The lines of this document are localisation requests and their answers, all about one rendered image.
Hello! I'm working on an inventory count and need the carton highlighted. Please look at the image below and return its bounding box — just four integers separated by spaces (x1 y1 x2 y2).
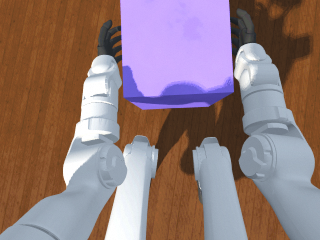
120 0 234 110

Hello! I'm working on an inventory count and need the robot left forearm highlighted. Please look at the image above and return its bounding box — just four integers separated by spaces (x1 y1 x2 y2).
63 54 122 174

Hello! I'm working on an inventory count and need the robot left upper arm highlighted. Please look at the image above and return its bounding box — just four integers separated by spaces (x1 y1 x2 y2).
0 142 128 240

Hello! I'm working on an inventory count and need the robot right thigh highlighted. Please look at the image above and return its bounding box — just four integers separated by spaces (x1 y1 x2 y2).
192 143 248 240

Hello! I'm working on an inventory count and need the robot right upper arm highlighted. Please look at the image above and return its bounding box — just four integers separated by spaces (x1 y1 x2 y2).
238 133 320 240

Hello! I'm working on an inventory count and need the robot left hand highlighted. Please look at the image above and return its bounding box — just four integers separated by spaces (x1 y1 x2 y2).
97 20 122 64

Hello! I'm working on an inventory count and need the robot right shin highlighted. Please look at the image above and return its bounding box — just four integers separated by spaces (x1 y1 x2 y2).
198 137 232 190

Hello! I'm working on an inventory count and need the robot right hand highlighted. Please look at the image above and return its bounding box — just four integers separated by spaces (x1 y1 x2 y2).
230 8 257 57

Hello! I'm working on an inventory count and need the robot right forearm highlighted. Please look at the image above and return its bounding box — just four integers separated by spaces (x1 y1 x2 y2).
233 43 315 165

